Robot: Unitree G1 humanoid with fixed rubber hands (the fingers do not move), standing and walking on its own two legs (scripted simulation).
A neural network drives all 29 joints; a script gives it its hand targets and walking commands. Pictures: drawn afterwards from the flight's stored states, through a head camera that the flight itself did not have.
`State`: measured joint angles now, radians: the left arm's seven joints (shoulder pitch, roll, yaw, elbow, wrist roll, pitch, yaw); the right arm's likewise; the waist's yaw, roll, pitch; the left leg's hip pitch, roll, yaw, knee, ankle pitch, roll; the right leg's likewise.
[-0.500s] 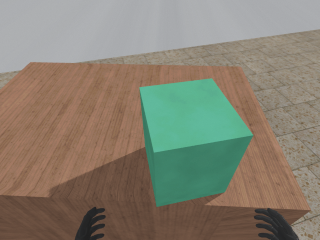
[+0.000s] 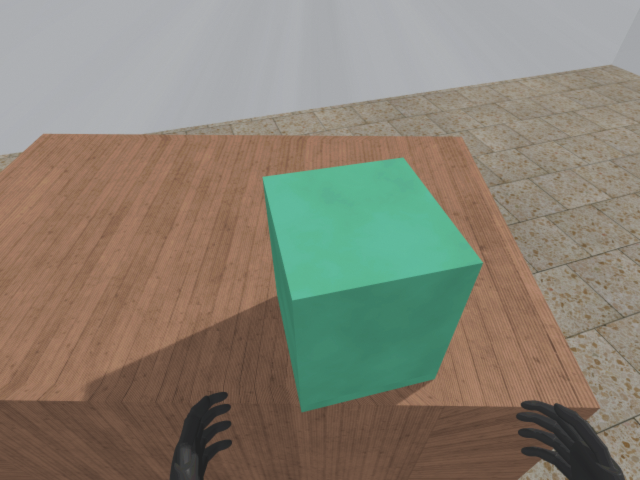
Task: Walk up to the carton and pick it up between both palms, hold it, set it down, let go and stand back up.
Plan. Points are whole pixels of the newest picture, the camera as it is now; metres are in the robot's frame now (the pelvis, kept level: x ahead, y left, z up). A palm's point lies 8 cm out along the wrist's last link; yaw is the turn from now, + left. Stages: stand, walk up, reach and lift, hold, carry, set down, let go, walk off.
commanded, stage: reach and lift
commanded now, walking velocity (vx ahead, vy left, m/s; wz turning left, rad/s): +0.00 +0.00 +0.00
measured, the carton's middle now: (353, 283) +0.38 +0.00 +0.06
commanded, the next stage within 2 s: none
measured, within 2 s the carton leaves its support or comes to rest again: neither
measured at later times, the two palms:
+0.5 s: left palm (202, 417) +0.19 +0.16 +0.07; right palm (597, 421) +0.21 -0.26 +0.05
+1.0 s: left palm (189, 348) +0.23 +0.18 +0.12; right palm (581, 339) +0.28 -0.25 +0.10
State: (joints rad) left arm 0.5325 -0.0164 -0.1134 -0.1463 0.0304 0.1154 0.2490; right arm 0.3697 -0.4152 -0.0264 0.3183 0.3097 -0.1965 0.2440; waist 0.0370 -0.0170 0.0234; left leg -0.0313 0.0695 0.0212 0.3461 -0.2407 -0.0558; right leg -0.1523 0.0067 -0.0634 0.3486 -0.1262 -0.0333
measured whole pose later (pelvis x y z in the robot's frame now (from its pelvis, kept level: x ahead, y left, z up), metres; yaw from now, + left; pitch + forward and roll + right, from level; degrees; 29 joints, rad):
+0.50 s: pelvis -0.01 -0.01 +0.00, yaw -1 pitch -5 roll +1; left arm 0.34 0.01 -0.09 -0.36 -0.02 0.35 0.29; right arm 0.23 -0.45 -0.02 0.07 0.40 0.00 0.16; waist 0.04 -0.03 0.07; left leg -0.02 0.08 0.04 0.31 -0.21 -0.06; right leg -0.16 0.02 -0.05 0.34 -0.11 -0.05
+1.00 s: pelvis +0.00 +0.00 +0.00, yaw -2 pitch -6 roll +0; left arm 0.11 0.01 0.02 -0.54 -0.04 0.74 0.27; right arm -0.07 -0.53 0.02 0.08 0.47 0.23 0.09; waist 0.03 0.00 0.08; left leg 0.03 0.08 0.06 0.29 -0.22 -0.06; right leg -0.11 0.03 -0.03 0.30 -0.09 -0.04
